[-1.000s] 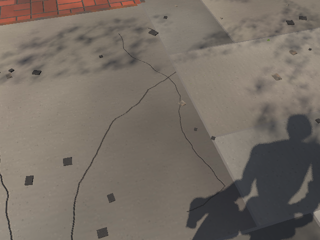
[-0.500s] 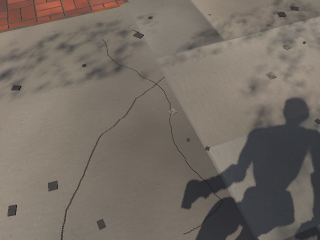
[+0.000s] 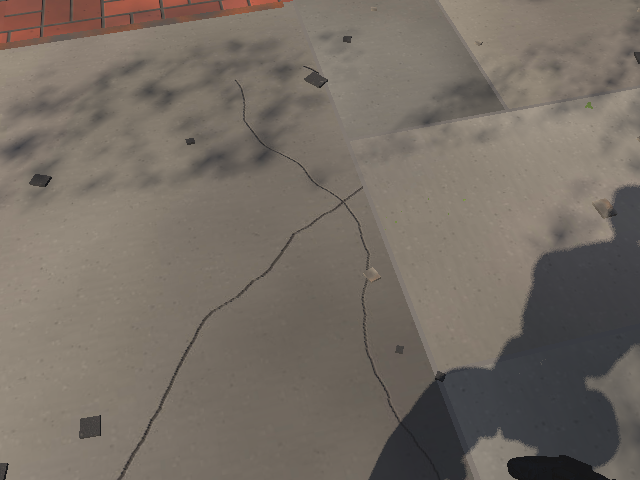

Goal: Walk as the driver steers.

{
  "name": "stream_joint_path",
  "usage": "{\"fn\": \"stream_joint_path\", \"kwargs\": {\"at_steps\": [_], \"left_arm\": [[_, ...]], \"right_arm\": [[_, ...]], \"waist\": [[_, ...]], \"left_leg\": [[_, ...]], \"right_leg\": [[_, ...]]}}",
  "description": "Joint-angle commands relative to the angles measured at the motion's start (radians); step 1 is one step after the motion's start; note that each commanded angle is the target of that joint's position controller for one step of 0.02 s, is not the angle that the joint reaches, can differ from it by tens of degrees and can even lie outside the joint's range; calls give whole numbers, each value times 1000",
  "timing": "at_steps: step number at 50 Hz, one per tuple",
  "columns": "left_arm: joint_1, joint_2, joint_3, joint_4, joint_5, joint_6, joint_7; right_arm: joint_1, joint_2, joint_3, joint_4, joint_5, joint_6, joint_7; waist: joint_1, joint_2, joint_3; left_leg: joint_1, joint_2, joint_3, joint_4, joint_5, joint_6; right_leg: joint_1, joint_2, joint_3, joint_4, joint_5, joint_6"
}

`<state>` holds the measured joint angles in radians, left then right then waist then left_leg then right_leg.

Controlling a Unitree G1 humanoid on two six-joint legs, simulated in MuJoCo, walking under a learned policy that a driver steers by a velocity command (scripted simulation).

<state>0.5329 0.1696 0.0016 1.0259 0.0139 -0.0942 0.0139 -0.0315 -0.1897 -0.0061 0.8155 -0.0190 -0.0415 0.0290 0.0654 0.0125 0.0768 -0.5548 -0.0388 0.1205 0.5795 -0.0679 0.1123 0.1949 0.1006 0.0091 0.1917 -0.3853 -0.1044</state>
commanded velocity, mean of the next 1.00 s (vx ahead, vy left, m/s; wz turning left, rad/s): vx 0.28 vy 0.00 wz -0.17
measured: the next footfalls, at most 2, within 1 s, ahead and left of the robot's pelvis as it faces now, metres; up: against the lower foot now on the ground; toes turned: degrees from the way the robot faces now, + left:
left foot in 0.04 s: +0.19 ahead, +0.06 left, +0.00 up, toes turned +3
right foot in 0.54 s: +0.43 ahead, -0.09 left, +0.00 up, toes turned -2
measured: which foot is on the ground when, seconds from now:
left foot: up 0.00-0.02, down 0.04-0.56, up 0.58-1.00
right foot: down 0.00-0.04, up 0.06-0.52, down 0.54-1.00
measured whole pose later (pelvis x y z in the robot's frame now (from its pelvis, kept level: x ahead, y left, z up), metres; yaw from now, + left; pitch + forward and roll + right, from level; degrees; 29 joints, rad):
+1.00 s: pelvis +0.31 -0.02 +0.02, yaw -11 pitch +2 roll +1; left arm 0.29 0.25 0.10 0.94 0.02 0.04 0.01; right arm 0.21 -0.22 -0.04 0.90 -0.02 -0.01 -0.03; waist 0.02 -0.03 -0.04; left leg -0.23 -0.05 0.00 0.52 -0.44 0.04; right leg -0.35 0.13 0.11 0.38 -0.11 -0.08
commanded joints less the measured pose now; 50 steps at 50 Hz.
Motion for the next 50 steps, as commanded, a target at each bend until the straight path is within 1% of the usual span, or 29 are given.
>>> {"fn": "stream_joint_path", "kwargs": {"at_steps": [1,2,3,4,5,7,9,11,13,15,18,22,25,26,27,28,29,30,31,32,34,36,39,41,42,45,48,49,50], "left_arm": [[-47,190,37,-36,5,-1,12],[-60,168,30,-57,0,-2,3],[65,40,9,-68,-11,1,-7],[42,139,33,-53,-3,6,-6],[-71,165,41,-94,4,2,-8],[-141,142,43,-104,10,6,-18],[-109,88,33,-93,23,32,-30],[-139,75,33,-104,26,44,-39],[-238,87,34,-139,25,52,-43],[-321,89,32,-161,18,53,-39],[-395,58,17,-172,3,50,-32],[-450,69,12,-168,-1,47,-16],[-345,102,24,-122,8,31,-1],[-251,108,29,-85,14,17,5],[-157,155,41,-53,26,0,9],[-66,219,55,-39,36,-3,8],[-68,187,50,-35,-4,15,-1],[-152,164,45,-62,-27,25,-8],[-240,159,47,-84,-26,36,-7],[-283,150,46,-94,-18,44,-2],[-299,144,51,-98,-7,58,5],[-294,153,59,-108,2,63,2],[-279,178,73,-117,11,76,0],[-259,185,83,-120,9,88,-2],[-257,195,89,-123,8,94,-2],[-255,216,106,-129,7,105,-4],[-334,218,120,-160,4,119,-9],[-396,209,124,-185,3,126,-9],[-453,173,122,-218,2,127,-6]], "right_arm": [[344,-151,-55,70,1,-19,-29],[487,-204,-74,101,-21,-23,-43],[520,-282,-92,104,-45,-24,-40],[472,-226,-87,107,2,-16,-25],[344,-177,-75,86,16,-17,-22],[284,-94,-53,95,6,-37,-15],[319,-68,-41,131,6,-55,-22],[370,-93,-44,160,11,-70,-22],[409,-115,-46,177,12,-73,-21],[442,-109,-38,189,12,-70,-21],[490,-100,-25,210,11,-65,-25],[540,-97,-14,239,1,-48,-40],[500,-105,-15,241,-2,-43,-53],[481,-109,-17,243,8,-41,-54],[494,-107,-16,234,16,-47,-58],[604,-41,-2,230,38,-46,-65],[677,-48,-13,269,51,-25,-65],[603,-92,-25,254,14,-8,-64],[485,-88,-31,218,-14,0,-62],[429,-78,-34,200,-22,8,-59],[417,-58,-36,185,-18,32,-58],[417,-52,-39,176,-11,48,-65],[348,-71,-48,140,-7,66,-76],[308,-86,-52,116,-11,68,-69],[290,-95,-54,103,-12,66,-64],[269,-101,-55,78,-8,52,-55],[375,-97,-53,86,7,32,-59],[487,-96,-54,114,9,27,-66],[612,-138,-65,151,6,21,-81]], "waist": [[-216,-98,-154],[-267,-36,-244],[-171,179,-335],[-176,72,-318],[-127,27,-129],[-71,-36,-12],[-27,-12,-15],[-20,5,-7],[-33,17,18],[-48,12,39],[-75,47,0],[-109,92,-27],[-56,93,-48],[-7,59,-72],[13,5,-145],[-12,-147,-286],[-17,-211,-401],[-36,-127,-316],[-43,-94,-188],[-66,-58,-113],[-98,-60,-95],[-103,-61,-134],[-87,-94,-133],[-73,-134,-140],[-69,-153,-134],[-69,-145,-119],[-129,-160,-96],[-189,-162,-72],[-238,-85,-28]], "left_leg": [[434,-40,-21,-91,-16,64],[657,115,-184,-108,-142,113],[906,417,-646,-112,-135,254],[858,429,-858,-285,-329,306],[682,392,-691,-354,-405,260],[451,310,-504,-416,-198,190],[352,253,-383,-444,-80,147],[335,230,-313,-461,7,140],[345,214,-269,-487,34,128],[368,195,-208,-457,311,102],[397,150,-109,-372,627,36],[515,168,-116,-291,657,30],[565,204,-160,-159,689,36],[560,180,-147,-45,633,17],[475,143,-119,91,428,-13],[288,53,-58,355,-138,-44],[211,-34,-88,539,-558,-67],[161,0,-132,584,-555,-78],[104,11,-131,607,-515,-84],[99,37,-143,574,-454,-91],[148,44,-140,510,-378,-103],[164,29,-132,490,-350,-112],[134,25,-136,413,-341,-120],[132,23,-132,356,-340,-123],[135,19,-128,332,-346,-125],[195,-1,-119,247,-377,-121],[430,-54,-87,14,-426,-79],[576,-72,-54,-176,-361,-52],[742,-33,-60,-371,-348,-30]], "right_leg": [[-135,-266,33,461,1232,0],[-311,-224,13,724,921,-7],[-656,-46,-33,1122,-39,20],[-812,-19,53,1245,-105,4],[-866,-93,62,1189,18,-6],[-775,-147,57,1082,94,0],[-679,-174,46,1001,107,24],[-701,-188,19,947,136,41],[-775,-211,-6,870,215,58],[-804,-207,-38,761,284,75],[-712,-156,-91,581,371,81],[-666,-108,-98,461,384,65],[-548,-83,-67,347,305,25],[-444,-80,-65,218,407,9],[-269,-171,7,228,742,-10],[-15,-426,229,344,1294,-137],[17,-522,400,305,1391,-289],[-100,-482,380,232,1163,-290],[-215,-433,353,175,962,-262],[-322,-386,305,133,861,-225],[-434,-312,243,99,719,-173],[-459,-284,239,90,621,-163],[-495,-263,280,52,337,-152],[-510,-250,350,-16,-42,-145],[-517,-253,386,-45,-144,-143],[-548,-247,432,-78,-241,-129],[-690,-188,401,-82,-247,-72],[-777,-128,355,-63,-240,-8],[-920,-29,262,58,-241,91]]}}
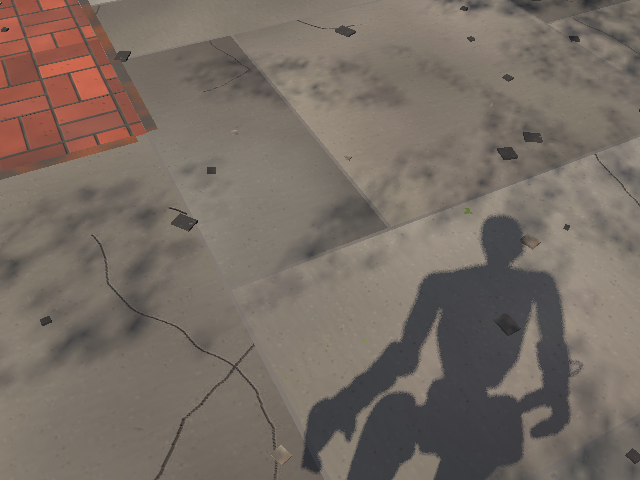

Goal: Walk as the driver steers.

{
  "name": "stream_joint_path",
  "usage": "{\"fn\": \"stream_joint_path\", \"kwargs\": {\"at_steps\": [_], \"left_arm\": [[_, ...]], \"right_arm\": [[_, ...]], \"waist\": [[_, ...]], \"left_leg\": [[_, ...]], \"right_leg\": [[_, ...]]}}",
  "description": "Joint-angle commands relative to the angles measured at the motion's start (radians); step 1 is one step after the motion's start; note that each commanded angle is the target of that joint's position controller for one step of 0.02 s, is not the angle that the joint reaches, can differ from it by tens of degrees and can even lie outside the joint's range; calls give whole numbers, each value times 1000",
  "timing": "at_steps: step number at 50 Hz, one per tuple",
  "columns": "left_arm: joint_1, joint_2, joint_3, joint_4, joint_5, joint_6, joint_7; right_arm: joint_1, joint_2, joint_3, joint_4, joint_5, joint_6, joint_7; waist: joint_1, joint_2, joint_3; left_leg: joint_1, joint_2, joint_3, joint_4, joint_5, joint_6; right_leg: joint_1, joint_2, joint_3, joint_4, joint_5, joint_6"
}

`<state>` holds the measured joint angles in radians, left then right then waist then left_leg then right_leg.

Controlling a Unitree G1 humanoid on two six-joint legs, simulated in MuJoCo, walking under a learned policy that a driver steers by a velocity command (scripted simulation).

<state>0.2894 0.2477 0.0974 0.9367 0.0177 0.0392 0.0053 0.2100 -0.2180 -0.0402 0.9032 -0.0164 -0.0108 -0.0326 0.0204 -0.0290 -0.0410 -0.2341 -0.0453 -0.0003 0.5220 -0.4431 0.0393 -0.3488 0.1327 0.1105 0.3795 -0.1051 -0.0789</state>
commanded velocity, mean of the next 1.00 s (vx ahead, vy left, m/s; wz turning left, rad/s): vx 0.46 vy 0.00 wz -0.04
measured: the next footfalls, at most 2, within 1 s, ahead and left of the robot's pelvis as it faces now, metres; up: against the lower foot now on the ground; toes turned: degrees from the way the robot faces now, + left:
left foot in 0.02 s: +0.02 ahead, +0.10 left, +0.00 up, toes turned -1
right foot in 0.46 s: +0.21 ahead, -0.19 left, +0.00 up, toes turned -17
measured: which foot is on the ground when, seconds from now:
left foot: up 0.00-0.00, down 0.02-0.48, up 0.50-0.98, down 1.00-1.00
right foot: down 0.00-0.00, up 0.02-0.44, down 0.46-1.00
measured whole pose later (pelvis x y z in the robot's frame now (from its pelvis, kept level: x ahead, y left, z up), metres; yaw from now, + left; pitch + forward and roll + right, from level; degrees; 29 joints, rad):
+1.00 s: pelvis +0.39 -0.12 -0.03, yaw +1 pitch +0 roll -1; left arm 0.41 0.20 0.03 1.02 0.03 -0.07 0.03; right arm 0.07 -0.21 -0.05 0.83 -0.04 -0.04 0.05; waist 0.01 -0.01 0.06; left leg -0.46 -0.05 0.14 0.60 -0.18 0.19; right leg 0.07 -0.04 -0.30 0.60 -0.46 -0.02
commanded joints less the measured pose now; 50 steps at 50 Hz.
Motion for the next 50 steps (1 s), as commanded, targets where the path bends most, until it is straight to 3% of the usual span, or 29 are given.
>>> {"fn": "stream_joint_path", "kwargs": {"at_steps": [1,2,3,4,5,7,12,16,19,21,22,23,24,25,26,27,28,30,32,34,38,41,43,45,47,48,49,50], "left_arm": [[-67,-15,5,-101,-25,-6,10],[-106,24,6,-135,-9,-20,4],[-143,88,17,-147,10,-28,-16],[-98,100,23,-129,22,-34,-39],[-52,101,25,-108,29,-35,-51],[-48,81,19,-105,33,-27,-63],[-219,43,-4,-165,29,-28,-70],[-318,26,-24,-202,25,-41,-81],[-366,19,-36,-225,26,-49,-85],[-311,29,-34,-211,29,-60,-75],[-202,38,-27,-176,28,-71,-66],[-25,66,-12,-110,34,-88,-52],[161,138,7,-71,56,-102,-34],[244,266,32,-55,41,-103,-16],[201,238,27,-58,22,-98,-6],[103,183,7,-59,21,-101,-6],[29,116,-11,-67,20,-107,-11],[-37,42,-35,-69,5,-121,-10],[-3,35,-40,-46,2,-139,-5],[35,42,-40,-23,-1,-151,-1],[69,27,-50,1,3,-158,7],[99,52,-49,18,1,-159,17],[126,72,-46,35,1,-156,25],[131,96,-42,42,3,-149,33],[122,127,-32,42,10,-133,40],[114,143,-27,34,13,-122,40],[102,153,-24,22,10,-114,33],[107,117,-31,-9,8,-115,24]], "right_arm": [[276,-159,-40,46,13,-15,-38],[109,-205,-47,-27,-16,-15,-46],[38,-176,-45,-38,-15,-22,-42],[-9,-148,-38,-50,-7,-39,-32],[-20,-141,-38,-59,-3,-53,-20],[31,-137,-38,-54,1,-68,-11],[244,-119,-37,7,-16,-87,12],[263,-133,-37,22,-16,-94,21],[298,-143,-39,53,-11,-87,25],[306,-159,-43,74,-7,-75,26],[290,-164,-42,80,-3,-71,26],[281,-153,-36,82,3,-67,27],[262,-112,-19,50,9,-66,31],[301,6,6,0,28,-72,47],[198,-116,-29,7,16,-71,38],[153,-104,-32,-9,24,-77,44],[165,-84,-28,9,27,-80,46],[223,-50,-29,45,-5,-49,52],[223,-36,-33,47,-10,-27,64],[161,-26,-34,25,-12,-18,71],[1,-17,-24,-38,-12,-20,82],[-114,-5,-9,-85,-13,-23,93],[-155,-13,-7,-108,-14,-22,96],[-138,-31,-12,-112,-15,-20,90],[-45,-58,-25,-91,-17,-17,81],[40,-81,-37,-68,-18,-20,78],[164,-116,-56,-30,-25,-27,71],[261,-214,-87,-15,-33,-27,55]], "waist": [[-91,297,56],[-43,258,114],[2,143,151],[43,114,140],[56,107,109],[34,121,107],[-79,114,165],[-105,156,175],[-117,192,181],[-82,205,159],[-20,182,106],[57,123,-8],[137,20,-153],[123,-267,-263],[132,-72,-184],[77,-52,-65],[38,-27,-8],[-20,-72,49],[-38,-71,71],[-42,-63,105],[-34,-46,158],[-16,-38,178],[-12,-27,181],[-29,-34,146],[-74,-63,75],[-110,-67,20],[-169,-34,-47],[-200,86,-131]], "left_leg": [[437,291,-272,-380,-181,44],[229,489,-550,-481,-343,136],[103,456,-508,-494,-355,152],[73,389,-404,-477,-257,126],[85,335,-294,-464,-164,98],[79,287,-163,-454,-94,83],[226,296,-73,-437,93,113],[230,301,19,-420,248,115],[208,307,62,-375,393,114],[221,327,66,-286,606,118],[217,316,96,-152,795,109],[152,273,150,53,857,83],[-65,234,161,335,546,57],[-416,60,142,658,-111,17],[-474,83,-33,747,-57,43],[-472,122,-57,732,45,57],[-417,147,-53,673,116,57],[-343,163,-38,615,172,41],[-343,146,-25,625,203,34],[-411,150,-18,610,264,28],[-477,142,13,441,413,24],[-417,123,80,248,474,41],[-389,105,114,171,451,65],[-322,56,154,133,381,100],[-211,-10,186,130,269,145],[-109,-39,182,103,221,170],[75,-57,147,19,222,202],[284,138,-117,-26,128,267]], "right_leg": [[-437,14,14,317,-513,49],[-543,-21,-27,469,-330,54],[-482,-90,32,551,-208,45],[-433,-86,25,624,-129,45],[-407,-82,-3,692,-99,54],[-414,-108,-56,790,-78,67],[-523,-147,-47,659,-29,90],[-395,-157,-121,397,-25,81],[-235,-147,-214,244,-108,35],[-115,-113,-249,185,-172,-11],[20,-80,-258,125,-149,-35],[260,-63,-247,79,-94,-58],[550,-275,-8,44,-263,-94],[779,-584,481,-86,-317,-203],[661,-550,459,-113,-223,-176],[534,-499,275,-105,-109,-137],[412,-453,158,-138,-17,-97],[289,-379,1,-188,23,-42],[258,-369,-63,-210,140,-47],[258,-369,-122,-233,200,-52],[258,-351,-226,-245,277,-55],[277,-362,-281,-251,347,-50],[343,-380,-306,-226,441,-43],[417,-389,-341,-127,705,-30],[468,-395,-364,66,951,-25],[453,-399,-361,224,953,-29],[362,-381,-369,450,801,-16],[149,-320,-376,788,356,12]]}}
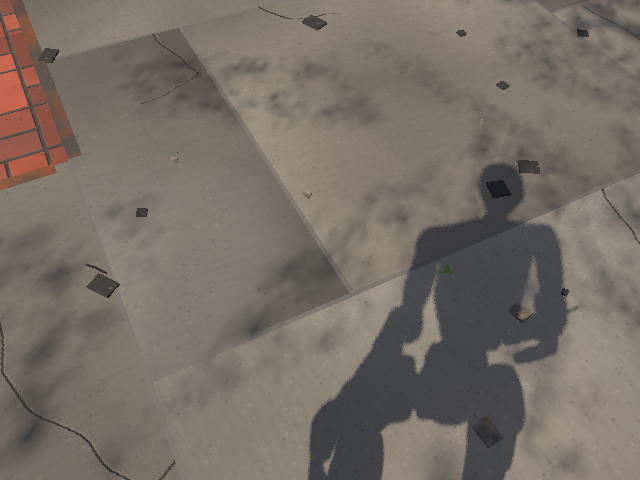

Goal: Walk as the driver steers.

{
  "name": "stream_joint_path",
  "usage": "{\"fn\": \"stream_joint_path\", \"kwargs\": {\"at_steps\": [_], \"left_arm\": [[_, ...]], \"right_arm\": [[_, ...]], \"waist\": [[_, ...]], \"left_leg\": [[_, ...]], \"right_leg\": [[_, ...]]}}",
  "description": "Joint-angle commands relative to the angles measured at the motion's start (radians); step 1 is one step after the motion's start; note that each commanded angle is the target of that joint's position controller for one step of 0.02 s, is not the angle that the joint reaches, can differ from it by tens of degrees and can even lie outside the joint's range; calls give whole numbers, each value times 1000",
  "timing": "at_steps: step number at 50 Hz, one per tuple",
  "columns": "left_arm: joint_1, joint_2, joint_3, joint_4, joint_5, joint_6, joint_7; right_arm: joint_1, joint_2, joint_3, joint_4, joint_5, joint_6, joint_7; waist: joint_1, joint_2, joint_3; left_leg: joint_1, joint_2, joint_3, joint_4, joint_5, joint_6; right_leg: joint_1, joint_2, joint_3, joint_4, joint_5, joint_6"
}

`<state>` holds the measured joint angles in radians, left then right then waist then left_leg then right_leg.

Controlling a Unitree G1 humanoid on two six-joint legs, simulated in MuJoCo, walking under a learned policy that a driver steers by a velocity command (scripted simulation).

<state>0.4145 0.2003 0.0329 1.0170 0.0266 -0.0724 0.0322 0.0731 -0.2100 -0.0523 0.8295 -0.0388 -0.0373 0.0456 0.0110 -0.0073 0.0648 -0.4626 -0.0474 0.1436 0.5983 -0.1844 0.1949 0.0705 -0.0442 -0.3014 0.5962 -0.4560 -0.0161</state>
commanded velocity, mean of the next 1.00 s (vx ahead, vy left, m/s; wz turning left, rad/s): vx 0.50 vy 0.00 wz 0.12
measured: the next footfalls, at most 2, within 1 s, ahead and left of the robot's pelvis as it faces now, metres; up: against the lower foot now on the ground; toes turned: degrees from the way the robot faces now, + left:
right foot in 0.54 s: +0.50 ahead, -0.05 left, +0.00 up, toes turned +14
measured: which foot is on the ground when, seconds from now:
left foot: down 0.00-0.56, up 0.58-1.00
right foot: down 0.00-0.00, up 0.02-0.52, down 0.54-1.00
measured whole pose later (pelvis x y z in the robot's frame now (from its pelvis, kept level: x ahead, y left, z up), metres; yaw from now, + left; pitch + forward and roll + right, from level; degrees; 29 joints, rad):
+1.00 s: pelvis +0.54 +0.05 +0.03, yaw +5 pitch +2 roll -1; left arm 0.46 0.24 0.06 0.91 0.01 -0.05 -0.01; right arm 0.01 -0.23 0.01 0.72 -0.03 -0.06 0.02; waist 0.11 0.02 0.03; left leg -0.52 0.03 -0.03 0.56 -0.11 -0.03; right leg -0.04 0.11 0.15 0.33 -0.31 -0.06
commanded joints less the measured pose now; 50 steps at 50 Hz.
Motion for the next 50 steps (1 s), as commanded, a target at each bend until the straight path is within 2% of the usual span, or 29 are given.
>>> {"fn": "stream_joint_path", "kwargs": {"at_steps": [1,2,3,4,5,6,7,10,13,15,21,22,24,25,26,27,28,29,30,31,32,33,35,37,39,41,46,48,50], "left_arm": [[6,77,21,-165,-19,-11,-26],[-139,148,29,-196,-6,-27,-31],[-176,143,25,-214,-18,-41,-36],[-156,140,26,-200,-18,-45,-32],[-146,133,25,-198,-2,-30,-29],[-120,121,21,-191,15,-7,-31],[-114,113,21,-193,23,12,-34],[-184,105,18,-229,23,38,-41],[-319,117,20,-279,18,43,-44],[-375,117,17,-299,16,43,-47],[-517,108,0,-353,7,22,-64],[-519,115,1,-360,5,18,-65],[-439,140,9,-345,3,9,-61],[-354,162,19,-319,1,5,-53],[-213,181,30,-275,-2,-3,-42],[-55,218,43,-238,10,-12,-28],[64,331,72,-231,36,-13,-20],[42,308,74,-203,11,4,-35],[-70,239,60,-222,-11,11,-44],[-138,178,46,-234,-16,10,-51],[-155,151,36,-228,-11,7,-52],[-146,137,30,-211,-14,3,-50],[-108,147,32,-184,-19,-9,-49],[-74,173,41,-167,-26,-13,-46],[-46,185,46,-159,-27,-8,-42],[-15,185,50,-153,-29,-4,-43],[58,204,61,-148,-19,5,-39],[47,215,67,-159,-13,9,-34],[5,234,75,-177,-11,12,-30]], "right_arm": [[335,-305,-92,34,7,9,-24],[333,-281,-88,31,29,19,-30],[275,-234,-75,32,32,18,-39],[235,-185,-63,32,30,13,-40],[205,-163,-54,28,35,4,-44],[186,-147,-47,23,38,-6,-46],[193,-148,-44,23,40,-18,-44],[244,-189,-52,31,41,-33,-41],[314,-191,-52,35,41,-28,-39],[351,-190,-51,37,41,-27,-41],[436,-173,-36,58,25,-32,-56],[434,-181,-36,59,22,-34,-59],[390,-204,-37,52,20,-39,-65],[370,-218,-39,51,19,-42,-65],[355,-225,-40,53,17,-43,-60],[347,-210,-34,44,19,-48,-55],[453,-118,-14,18,55,-51,-47],[479,-147,-18,32,42,-51,-47],[403,-170,-20,22,13,-46,-47],[312,-166,-15,3,3,-50,-40],[266,-151,-12,-16,1,-50,-34],[255,-143,-9,-29,-11,-42,-29],[271,-119,2,-30,-16,-27,-21],[231,-109,9,-49,-14,-19,-19],[128,-106,17,-88,-10,-16,-19],[32,-97,26,-121,-5,-16,-17],[-111,-102,35,-174,12,-24,-20],[-110,-116,32,-185,16,-33,-24],[-19,-141,22,-165,17,-43,-32]], "waist": [[-92,283,-316],[-136,94,-254],[-100,36,-136],[-46,-47,-65],[-10,-57,-42],[14,-42,-49],[22,-30,-56],[12,4,-41],[-40,38,-17],[-65,55,-23],[-122,79,-4],[-117,85,-1],[-63,95,-10],[-25,101,-44],[41,75,-113],[112,40,-212],[89,-164,-374],[62,-238,-373],[20,-108,-192],[16,-20,-105],[0,-14,-56],[-21,-34,-39],[-38,-67,-61],[-39,-63,-57],[-20,-60,-24],[7,-62,-10],[62,-66,-32],[50,-75,-41],[0,-80,-63]], "left_leg": [[764,389,-861,-253,-107,295],[720,376,-839,-340,-140,264],[591,363,-708,-355,-90,220],[456,318,-614,-370,36,167],[368,267,-531,-373,135,134],[311,228,-470,-382,195,117],[286,204,-438,-383,253,114],[262,160,-394,-400,299,98],[319,147,-415,-405,277,63],[382,144,-418,-391,294,44],[519,173,-412,-346,453,22],[534,188,-419,-336,485,17],[526,204,-411,-290,611,-13],[522,198,-399,-214,752,-29],[511,162,-365,-55,819,-45],[397,121,-325,161,665,-60],[114,-14,-241,532,228,-111],[-70,-101,-240,691,-320,-116],[-151,-15,-259,734,-243,-109],[-154,33,-240,680,-165,-112],[-141,67,-224,618,-132,-116],[-112,88,-217,566,-120,-129],[-70,96,-192,508,-113,-159],[-87,105,-170,437,-97,-188],[-127,116,-153,330,-36,-215],[-124,112,-142,208,52,-231],[-80,72,-143,41,129,-238],[-21,59,-159,-13,88,-225],[133,37,-161,-90,29,-204]], "right_leg": [[-702,100,172,921,-90,7],[-833,47,338,923,-7,-7],[-844,-9,345,842,96,-14],[-777,-43,340,735,142,-12],[-710,-65,345,665,149,0],[-644,-73,345,621,154,15],[-620,-72,337,590,152,27],[-660,-72,308,468,230,60],[-750,-66,303,325,345,78],[-779,-54,305,243,409,77],[-753,-6,269,35,459,28],[-726,2,271,6,444,12],[-589,29,272,-60,381,-28],[-476,62,261,-75,331,-47],[-318,87,247,-128,334,-69],[-95,-3,329,-137,312,-106],[200,-279,763,-153,190,-228],[211,-357,1087,-311,189,-297],[70,-314,979,-325,88,-286],[-54,-268,843,-342,133,-268],[-133,-213,752,-364,233,-244],[-187,-170,690,-377,327,-225],[-216,-131,628,-388,478,-229],[-239,-115,591,-408,511,-245],[-260,-101,576,-437,482,-247],[-265,-78,564,-440,472,-226],[-191,-81,592,-357,571,-198],[-176,-94,626,-307,599,-179],[-208,-91,657,-233,605,-151]]}}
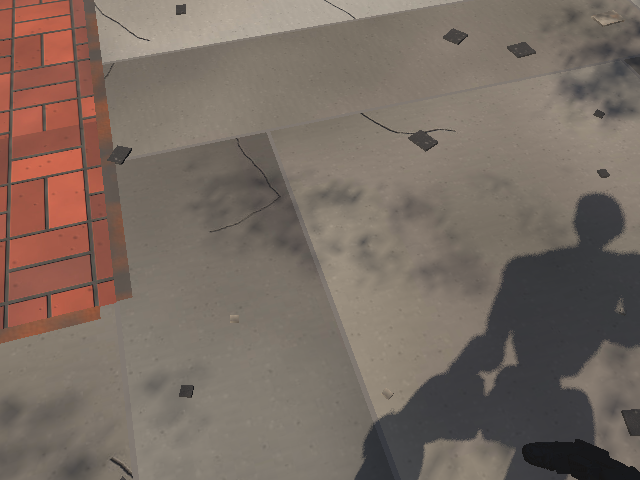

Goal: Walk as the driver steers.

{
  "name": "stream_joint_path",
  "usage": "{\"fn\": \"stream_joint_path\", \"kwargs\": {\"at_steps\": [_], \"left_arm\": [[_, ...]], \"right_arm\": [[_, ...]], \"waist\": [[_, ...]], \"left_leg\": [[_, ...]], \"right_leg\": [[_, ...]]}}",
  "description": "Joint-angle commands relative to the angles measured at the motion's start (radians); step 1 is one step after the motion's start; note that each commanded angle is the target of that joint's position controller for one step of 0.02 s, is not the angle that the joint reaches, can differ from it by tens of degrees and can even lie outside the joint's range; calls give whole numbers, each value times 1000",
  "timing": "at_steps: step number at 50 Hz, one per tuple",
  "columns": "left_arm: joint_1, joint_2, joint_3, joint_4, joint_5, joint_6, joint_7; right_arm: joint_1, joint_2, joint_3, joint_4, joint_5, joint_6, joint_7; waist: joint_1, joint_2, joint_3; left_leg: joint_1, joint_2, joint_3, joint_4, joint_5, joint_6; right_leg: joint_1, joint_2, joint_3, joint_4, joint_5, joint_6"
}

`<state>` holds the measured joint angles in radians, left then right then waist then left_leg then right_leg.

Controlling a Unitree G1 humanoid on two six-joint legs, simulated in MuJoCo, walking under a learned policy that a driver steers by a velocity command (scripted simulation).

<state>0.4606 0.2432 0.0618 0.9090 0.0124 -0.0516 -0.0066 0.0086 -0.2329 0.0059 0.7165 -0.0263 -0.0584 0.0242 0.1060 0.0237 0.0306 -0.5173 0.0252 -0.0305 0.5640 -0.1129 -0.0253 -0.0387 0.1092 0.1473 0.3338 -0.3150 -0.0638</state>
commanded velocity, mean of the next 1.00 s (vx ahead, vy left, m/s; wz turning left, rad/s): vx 0.50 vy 0.00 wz -0.50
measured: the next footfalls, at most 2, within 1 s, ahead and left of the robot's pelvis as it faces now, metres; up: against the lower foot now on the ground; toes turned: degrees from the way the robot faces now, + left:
left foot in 0.04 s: +0.18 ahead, +0.12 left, +0.00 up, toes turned -3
right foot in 0.56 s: +0.39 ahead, -0.15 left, +0.00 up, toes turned -25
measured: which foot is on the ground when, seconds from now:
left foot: up 0.00-0.02, down 0.04-0.56, up 0.58-1.00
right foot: down 0.00-0.06, up 0.08-0.54, down 0.56-1.00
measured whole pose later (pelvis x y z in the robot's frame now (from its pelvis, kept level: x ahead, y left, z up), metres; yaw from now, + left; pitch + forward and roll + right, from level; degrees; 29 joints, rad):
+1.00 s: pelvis +0.48 -0.14 +0.00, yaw -31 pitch +1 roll -1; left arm 0.43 0.26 0.05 0.86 0.01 -0.06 0.00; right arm 0.10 -0.25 -0.03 0.73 -0.04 -0.02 0.04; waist 0.07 0.04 0.04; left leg -0.64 0.09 0.02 0.70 -0.02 -0.01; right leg 0.05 0.15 0.09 0.21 -0.27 -0.12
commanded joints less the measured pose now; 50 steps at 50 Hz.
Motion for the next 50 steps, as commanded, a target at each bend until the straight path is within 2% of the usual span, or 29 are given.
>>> {"fn": "stream_joint_path", "kwargs": {"at_steps": [1,2,3,4,5,6,7,8,11,13,17,20,22,24,25,27,28,29,30,31,32,33,34,35,36,38,41,45,50], "left_arm": [[-59,189,46,-76,-1,-11,6],[-65,151,37,-94,-11,-19,-1],[-30,61,16,-134,-40,-23,-1],[24,103,22,-144,-21,-11,4],[-3,136,28,-115,1,6,5],[-58,122,27,-115,7,9,-7],[-81,104,25,-120,10,15,-16],[-96,103,27,-126,23,27,-24],[-138,90,23,-149,25,49,-43],[-199,85,20,-173,26,54,-52],[-328,69,6,-222,23,54,-66],[-430,53,-9,-259,23,48,-79],[-479,57,-12,-281,25,47,-83],[-499,66,-12,-296,31,47,-81],[-489,71,-9,-297,33,47,-76],[-373,97,6,-271,38,42,-62],[-217,119,22,-222,45,32,-50],[-55,198,51,-179,52,28,-31],[-93,316,77,-198,31,33,-19],[-49,292,75,-211,6,44,-11],[-95,264,66,-188,3,46,-3],[-134,212,52,-182,-1,41,-1],[-176,187,44,-186,-4,34,2],[-203,163,36,-192,-10,26,2],[-209,153,31,-194,-12,17,-1],[-183,157,30,-178,-12,-1,-4],[-110,157,27,-144,-11,-11,-5],[-31,155,22,-108,-13,-19,-2],[38,164,15,-70,2,-19,12]], "right_arm": [[146,-140,-47,-21,0,-33,-21],[274,-202,-66,-3,-19,-47,-37],[374,-291,-87,-7,-40,-40,-51],[353,-295,-96,4,-26,-21,-48],[289,-193,-76,-13,-19,-14,-43],[243,-130,-61,-18,-10,-17,-38],[221,-107,-54,-16,-11,-20,-36],[231,-101,-51,-3,-8,-28,-38],[275,-114,-60,25,7,-52,-31],[298,-123,-66,39,10,-57,-29],[336,-125,-70,69,7,-51,-28],[360,-143,-76,86,7,-48,-29],[389,-160,-82,103,7,-42,-34],[414,-174,-86,120,6,-29,-39],[418,-187,-88,127,5,-22,-42],[426,-221,-94,137,5,-5,-47],[415,-225,-93,131,10,3,-48],[418,-195,-83,100,4,3,-45],[442,-86,-61,20,7,-3,-20],[294,-171,-77,-3,-5,-12,-19],[241,-159,-73,-24,13,-22,-15],[264,-146,-67,-11,14,-30,-17],[280,-144,-67,-1,2,-21,-18],[313,-140,-66,7,-15,-3,-18],[329,-135,-66,11,-23,15,-15],[324,-115,-63,11,-24,34,-6],[207,-101,-59,-19,-20,38,-1],[81,-94,-53,-49,-13,32,6],[-56,-94,-45,-95,-5,19,14]], "waist": [[-145,-75,-71],[-198,16,-169],[-215,187,-289],[-161,266,-289],[-139,104,-161],[-134,34,-74],[-118,50,-41],[-109,85,-23],[-98,81,-32],[-100,67,-24],[-119,60,14],[-143,64,40],[-155,62,55],[-159,63,56],[-149,71,43],[-93,86,-41],[-21,53,-131],[39,-47,-245],[-41,-294,-320],[33,-104,-311],[0,-73,-169],[-51,-27,-90],[-93,-16,-54],[-123,-33,-54],[-138,-42,-64],[-145,-43,-57],[-107,-54,-3],[-57,-73,11],[-14,-76,48]], "left_leg": [[339,-41,13,-123,-41,38],[532,96,-116,-167,-129,82],[772,353,-436,-233,-308,146],[741,436,-701,-304,-380,220],[630,391,-595,-305,-433,214],[525,332,-445,-326,-341,196],[462,287,-327,-352,-220,173],[429,258,-246,-363,-120,163],[427,239,-117,-380,102,168],[447,244,-56,-396,158,178],[461,220,69,-411,213,173],[460,219,142,-410,221,158],[502,236,170,-396,258,149],[559,248,204,-342,379,137],[582,249,227,-283,533,129],[605,251,261,-50,813,120],[531,234,285,166,757,102],[313,207,288,463,425,72],[-144,8,223,800,-451,9],[-250,7,27,855,-402,15],[-281,52,12,812,-280,26],[-218,83,15,713,-221,27],[-155,101,9,655,-217,20],[-87,109,6,620,-212,8],[-55,106,9,599,-220,-3],[-57,101,28,539,-177,-14],[-127,106,43,404,-43,-20],[-168,86,49,231,97,-4],[-168,39,71,78,102,38]], "right_leg": [[-136,-201,189,142,481,-80],[-220,-132,127,362,381,-53],[-457,-15,-17,634,-22,-16],[-605,-11,-68,780,-242,-19],[-636,-85,-46,852,-165,-25],[-624,-113,-53,837,-87,-16],[-597,-138,-65,808,-45,-6],[-586,-154,-74,793,-28,5],[-601,-160,-89,803,43,24],[-657,-171,-93,788,99,35],[-692,-176,-127,631,228,46],[-627,-174,-182,455,296,27],[-600,-166,-218,379,260,3],[-566,-141,-255,322,187,-29],[-522,-113,-276,301,135,-49],[-362,-35,-303,263,39,-96],[-158,-2,-291,187,75,-127],[110,-147,-78,148,-39,-175],[399,-434,461,67,-43,-317],[377,-441,556,-28,27,-307],[263,-415,385,-34,173,-286],[124,-372,289,-43,323,-253],[28,-320,213,-56,408,-228],[-43,-286,167,-72,456,-216],[-77,-266,146,-84,483,-222],[-112,-244,106,-115,492,-222],[-106,-227,82,-158,480,-192],[-4,-227,63,-150,542,-145],[112,-266,73,-119,602,-141]]}}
